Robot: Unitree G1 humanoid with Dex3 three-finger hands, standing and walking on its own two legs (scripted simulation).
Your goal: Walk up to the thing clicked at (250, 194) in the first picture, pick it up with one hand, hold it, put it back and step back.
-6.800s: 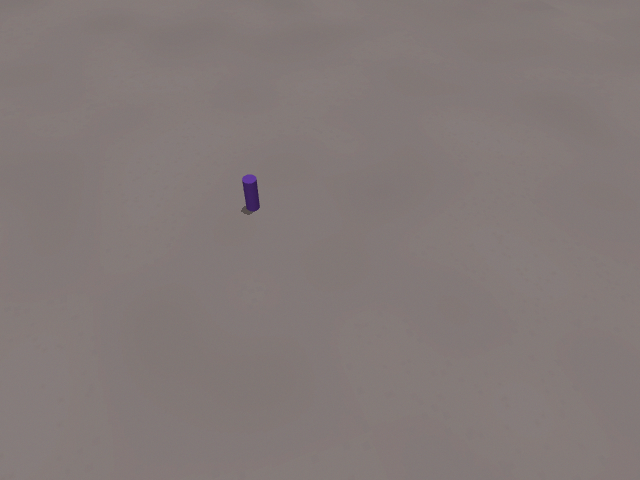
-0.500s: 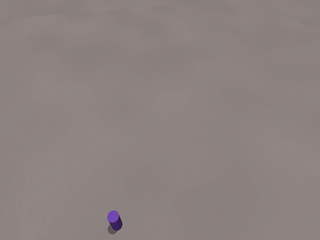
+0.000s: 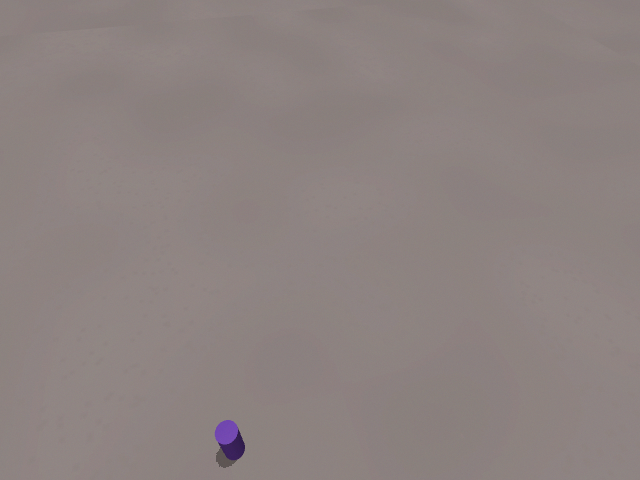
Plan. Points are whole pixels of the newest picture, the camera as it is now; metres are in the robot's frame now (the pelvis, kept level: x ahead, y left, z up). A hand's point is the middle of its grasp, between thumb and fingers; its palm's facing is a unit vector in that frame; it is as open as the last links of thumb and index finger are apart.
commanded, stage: stand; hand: left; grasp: from the side
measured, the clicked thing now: (230, 440) +0.36 +0.23 -0.70
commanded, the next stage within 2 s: go down in 0.64 s
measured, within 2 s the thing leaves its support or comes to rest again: neither
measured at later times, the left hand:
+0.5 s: hand out of the picture +0.07 +0.26 -0.16, palm faces -0.03 -0.94 -0.34, open 7.4 cm
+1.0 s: hand out of the picture +0.15 +0.26 -0.16, palm faces +0.04 -0.94 -0.33, open 11.4 cm
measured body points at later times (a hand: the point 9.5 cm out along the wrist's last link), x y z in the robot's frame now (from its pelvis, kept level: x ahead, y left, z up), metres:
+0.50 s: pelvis +0.00 +0.00 +0.00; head +0.01 +0.00 +0.45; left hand +0.08 +0.30 -0.13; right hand +0.08 -0.30 -0.14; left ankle +0.00 +0.14 -0.75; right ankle -0.01 -0.13 -0.75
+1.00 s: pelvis -0.01 +0.00 -0.02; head +0.05 +0.01 +0.43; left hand +0.15 +0.31 -0.14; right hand +0.09 -0.26 -0.14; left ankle +0.00 +0.14 -0.75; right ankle -0.01 -0.13 -0.75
